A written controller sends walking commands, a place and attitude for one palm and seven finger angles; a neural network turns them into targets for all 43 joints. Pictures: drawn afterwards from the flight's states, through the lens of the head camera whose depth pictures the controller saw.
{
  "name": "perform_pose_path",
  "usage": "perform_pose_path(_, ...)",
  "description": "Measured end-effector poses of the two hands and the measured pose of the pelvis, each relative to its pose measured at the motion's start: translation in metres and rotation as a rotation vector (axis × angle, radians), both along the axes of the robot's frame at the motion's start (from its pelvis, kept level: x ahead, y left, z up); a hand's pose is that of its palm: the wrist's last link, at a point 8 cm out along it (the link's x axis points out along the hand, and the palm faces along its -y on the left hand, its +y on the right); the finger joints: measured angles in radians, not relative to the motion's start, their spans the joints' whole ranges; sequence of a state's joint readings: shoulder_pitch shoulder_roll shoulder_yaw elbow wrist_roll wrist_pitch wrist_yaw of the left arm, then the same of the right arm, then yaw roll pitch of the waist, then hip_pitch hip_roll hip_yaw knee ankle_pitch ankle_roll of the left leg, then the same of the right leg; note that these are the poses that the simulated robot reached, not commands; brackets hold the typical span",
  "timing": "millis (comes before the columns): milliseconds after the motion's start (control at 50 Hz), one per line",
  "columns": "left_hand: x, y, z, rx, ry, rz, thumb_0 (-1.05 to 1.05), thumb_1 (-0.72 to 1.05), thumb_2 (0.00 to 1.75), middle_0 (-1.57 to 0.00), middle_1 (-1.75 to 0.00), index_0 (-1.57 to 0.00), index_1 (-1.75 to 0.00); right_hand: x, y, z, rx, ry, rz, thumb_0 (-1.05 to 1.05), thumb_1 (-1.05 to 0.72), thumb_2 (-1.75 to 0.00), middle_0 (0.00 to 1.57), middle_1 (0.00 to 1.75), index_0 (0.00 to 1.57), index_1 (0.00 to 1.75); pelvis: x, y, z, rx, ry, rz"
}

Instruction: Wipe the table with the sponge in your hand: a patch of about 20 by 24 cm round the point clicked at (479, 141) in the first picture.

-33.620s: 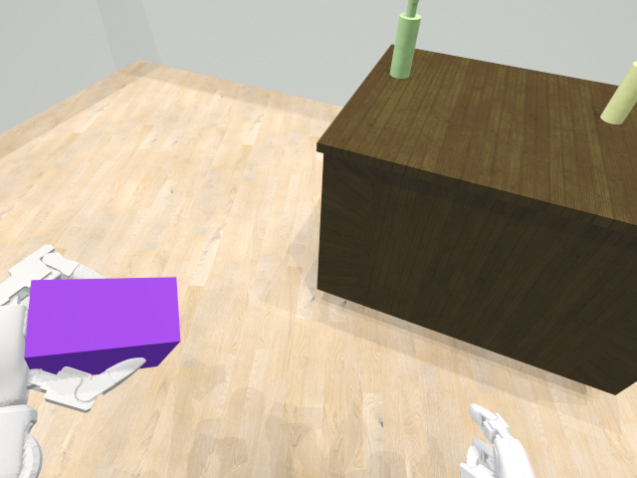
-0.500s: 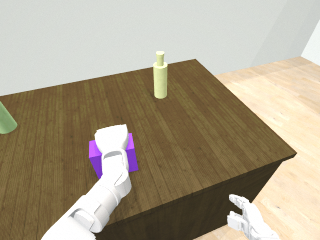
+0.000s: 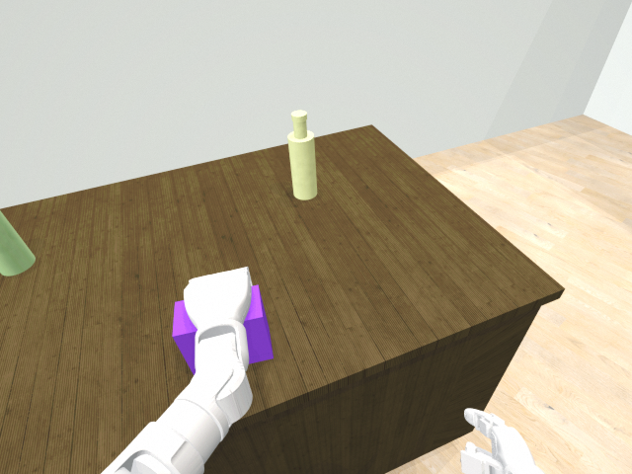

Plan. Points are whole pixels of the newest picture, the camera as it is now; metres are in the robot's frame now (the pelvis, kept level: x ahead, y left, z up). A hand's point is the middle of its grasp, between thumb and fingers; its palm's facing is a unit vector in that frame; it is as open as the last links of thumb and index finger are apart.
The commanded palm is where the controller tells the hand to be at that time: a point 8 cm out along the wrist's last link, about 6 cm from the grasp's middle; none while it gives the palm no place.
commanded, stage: wipe back along the third lane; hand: left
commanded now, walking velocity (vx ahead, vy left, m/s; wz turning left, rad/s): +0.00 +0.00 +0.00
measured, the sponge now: (228, 337) +0.32 +0.18 -0.01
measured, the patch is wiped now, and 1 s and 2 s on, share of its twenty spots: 0.95 0.95 0.95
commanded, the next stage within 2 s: slide back across to the middle lane in 0.12 s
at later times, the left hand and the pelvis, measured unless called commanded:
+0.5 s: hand (226, 327) +0.31 +0.17 +0.04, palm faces +0.01 -0.12 -0.99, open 9.8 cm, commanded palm +0.26 +0.17 +0.09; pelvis +0.01 -0.01 +0.00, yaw -1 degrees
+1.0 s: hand (183, 350) +0.27 +0.22 +0.03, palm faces -0.02 -0.11 -0.99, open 9.8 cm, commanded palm +0.24 +0.21 +0.08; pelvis +0.00 -0.01 +0.00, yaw -1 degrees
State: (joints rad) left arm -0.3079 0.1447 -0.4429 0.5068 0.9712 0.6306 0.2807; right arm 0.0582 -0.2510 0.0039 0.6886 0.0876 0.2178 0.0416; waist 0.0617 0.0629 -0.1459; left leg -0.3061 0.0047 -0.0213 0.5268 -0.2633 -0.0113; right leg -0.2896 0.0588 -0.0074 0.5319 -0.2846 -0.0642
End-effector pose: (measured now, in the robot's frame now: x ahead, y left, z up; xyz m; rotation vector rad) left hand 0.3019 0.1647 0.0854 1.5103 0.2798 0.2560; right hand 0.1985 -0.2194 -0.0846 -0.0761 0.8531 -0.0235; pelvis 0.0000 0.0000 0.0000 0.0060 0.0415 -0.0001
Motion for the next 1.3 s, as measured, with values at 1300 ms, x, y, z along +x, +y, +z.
perform_pose_path(1300, -0.028, 0.065, 0.002, -0.029, 0.038, 0.102, -0.01, -0.49, 1.07, -0.76, -1.37, -0.78, -1.35, 0.003, -0.003, 0.001, -0.065, -0.073, -0.002, 0.01, -0.91, -0.90, 0.20, 0.30, 0.20, 0.30, -0.008, -0.009, 0.000, 0.005, -0.009, 0.000)
